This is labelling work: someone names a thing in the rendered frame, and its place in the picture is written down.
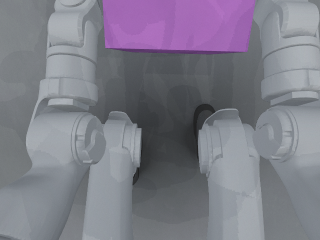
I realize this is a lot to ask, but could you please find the right robot upper arm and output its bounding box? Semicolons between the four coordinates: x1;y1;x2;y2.
252;105;320;240

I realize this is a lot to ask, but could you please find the right robot forearm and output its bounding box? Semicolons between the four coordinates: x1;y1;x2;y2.
253;0;320;107

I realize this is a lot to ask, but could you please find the left robot upper arm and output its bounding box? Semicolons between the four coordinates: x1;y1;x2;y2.
0;112;107;240

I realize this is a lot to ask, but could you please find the right robot foot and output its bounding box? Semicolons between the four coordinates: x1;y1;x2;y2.
193;104;215;161

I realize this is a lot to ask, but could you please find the carton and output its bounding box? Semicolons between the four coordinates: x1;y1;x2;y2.
102;0;256;55

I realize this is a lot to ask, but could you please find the robot left thigh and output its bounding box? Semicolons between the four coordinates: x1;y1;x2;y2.
82;119;142;240

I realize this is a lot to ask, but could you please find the left robot forearm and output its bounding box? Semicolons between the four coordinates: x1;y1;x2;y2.
26;0;104;153

